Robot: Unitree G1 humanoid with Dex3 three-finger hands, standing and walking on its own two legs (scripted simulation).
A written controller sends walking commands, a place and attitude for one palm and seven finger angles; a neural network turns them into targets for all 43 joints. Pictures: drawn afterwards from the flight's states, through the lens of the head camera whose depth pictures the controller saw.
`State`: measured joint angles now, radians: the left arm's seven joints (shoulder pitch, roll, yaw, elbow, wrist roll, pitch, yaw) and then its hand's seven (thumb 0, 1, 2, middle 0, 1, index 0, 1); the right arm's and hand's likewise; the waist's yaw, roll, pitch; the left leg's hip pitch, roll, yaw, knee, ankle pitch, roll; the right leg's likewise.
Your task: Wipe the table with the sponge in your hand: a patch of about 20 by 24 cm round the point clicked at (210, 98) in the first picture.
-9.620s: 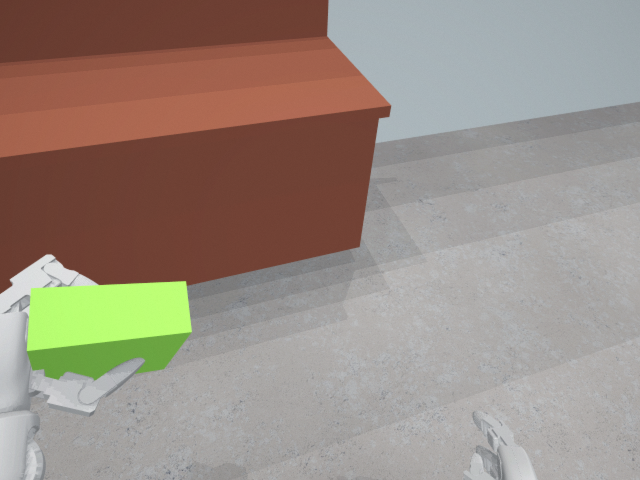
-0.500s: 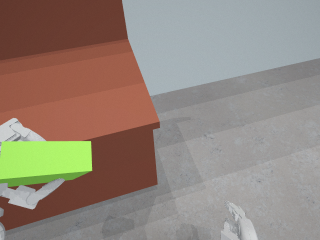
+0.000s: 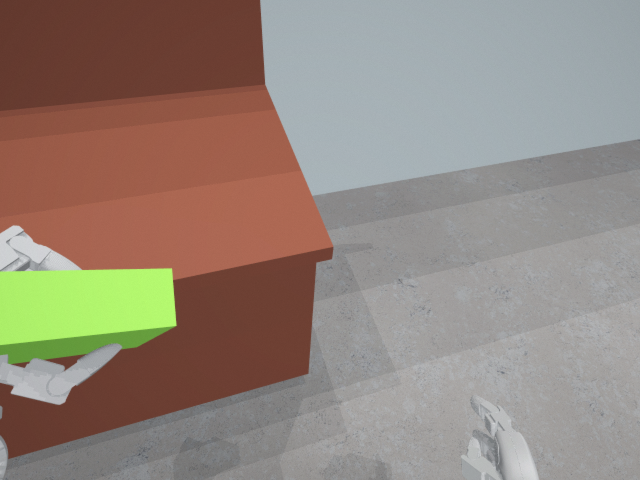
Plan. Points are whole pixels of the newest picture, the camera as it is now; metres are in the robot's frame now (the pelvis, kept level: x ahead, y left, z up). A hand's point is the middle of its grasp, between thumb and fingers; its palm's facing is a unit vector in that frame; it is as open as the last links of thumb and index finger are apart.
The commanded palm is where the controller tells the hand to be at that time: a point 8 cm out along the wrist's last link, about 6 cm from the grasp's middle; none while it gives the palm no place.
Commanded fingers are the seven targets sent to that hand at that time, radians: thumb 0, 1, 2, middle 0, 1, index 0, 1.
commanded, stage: come to a stop and stand still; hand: left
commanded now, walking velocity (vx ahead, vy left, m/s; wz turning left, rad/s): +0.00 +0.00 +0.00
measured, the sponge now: (106, 316) +0.23 +0.22 +0.15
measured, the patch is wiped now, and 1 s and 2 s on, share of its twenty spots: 0.00 0.00 0.00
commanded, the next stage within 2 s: look again from close up in 0.50 s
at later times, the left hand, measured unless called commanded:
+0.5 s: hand (41, 379) +0.17 +0.25 +0.15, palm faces +0.40 -0.82 -0.40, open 9.5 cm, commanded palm +0.11 +0.28 +0.18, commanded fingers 0.00 0.10 1.30 -1.20 -1.60 -1.20 -1.60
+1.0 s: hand (11, 353) +0.19 +0.29 +0.15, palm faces +0.37 -0.84 -0.39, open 9.5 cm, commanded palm +0.13 +0.31 +0.18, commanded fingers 0.00 0.10 1.30 -1.20 -1.60 -1.20 -1.60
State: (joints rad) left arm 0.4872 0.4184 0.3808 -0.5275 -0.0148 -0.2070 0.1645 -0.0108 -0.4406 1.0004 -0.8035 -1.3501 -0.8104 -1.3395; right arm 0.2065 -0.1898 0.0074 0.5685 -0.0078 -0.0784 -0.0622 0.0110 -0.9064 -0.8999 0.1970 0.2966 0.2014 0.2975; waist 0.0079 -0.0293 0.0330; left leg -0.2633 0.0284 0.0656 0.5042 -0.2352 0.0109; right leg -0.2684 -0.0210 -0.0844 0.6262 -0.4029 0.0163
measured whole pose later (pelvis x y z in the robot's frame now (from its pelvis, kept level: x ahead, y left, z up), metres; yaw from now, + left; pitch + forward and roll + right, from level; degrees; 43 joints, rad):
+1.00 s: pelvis -0.03 +0.03 +0.00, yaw +1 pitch +0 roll -1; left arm 0.41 0.40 0.35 -0.40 -0.01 -0.27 0.09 -0.01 -0.44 1.00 -0.81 -1.35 -0.81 -1.34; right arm 0.23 -0.17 0.04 0.60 0.00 -0.19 -0.03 0.01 -0.90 -0.90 0.20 0.30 0.21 0.30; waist 0.04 -0.07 0.05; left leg -0.28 -0.04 0.01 0.45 -0.17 0.06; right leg -0.20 -0.02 -0.03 0.43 -0.23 0.02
